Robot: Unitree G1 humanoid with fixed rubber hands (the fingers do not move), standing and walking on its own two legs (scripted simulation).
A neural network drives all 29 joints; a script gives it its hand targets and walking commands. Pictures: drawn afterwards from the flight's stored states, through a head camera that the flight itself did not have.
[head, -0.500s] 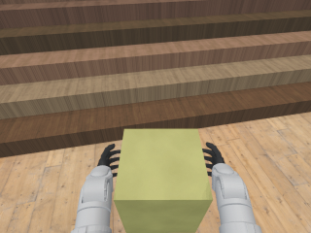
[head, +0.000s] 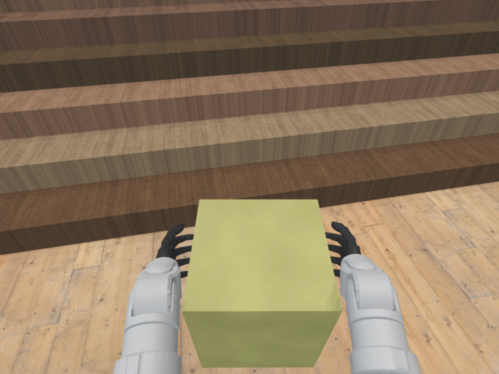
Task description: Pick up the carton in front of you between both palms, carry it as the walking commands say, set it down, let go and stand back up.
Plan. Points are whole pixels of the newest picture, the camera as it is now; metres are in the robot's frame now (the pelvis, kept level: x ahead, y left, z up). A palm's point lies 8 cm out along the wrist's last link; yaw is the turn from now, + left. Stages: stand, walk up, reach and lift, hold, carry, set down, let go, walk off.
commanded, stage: hold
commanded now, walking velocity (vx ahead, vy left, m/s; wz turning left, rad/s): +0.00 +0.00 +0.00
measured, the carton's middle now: (258, 285) +0.30 +0.00 -0.02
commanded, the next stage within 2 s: carry in 0.64 s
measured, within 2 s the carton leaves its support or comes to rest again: neither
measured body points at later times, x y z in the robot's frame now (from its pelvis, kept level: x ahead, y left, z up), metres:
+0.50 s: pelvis +0.01 +0.00 +0.00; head -0.04 +0.00 +0.45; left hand +0.31 +0.15 +0.04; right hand +0.31 -0.15 +0.04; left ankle +0.02 +0.13 -0.74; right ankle +0.02 -0.13 -0.74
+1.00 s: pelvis +0.08 +0.02 -0.01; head +0.06 +0.02 +0.44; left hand +0.37 +0.17 +0.07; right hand +0.37 -0.13 +0.07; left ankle +0.02 +0.14 -0.74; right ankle +0.07 -0.10 -0.73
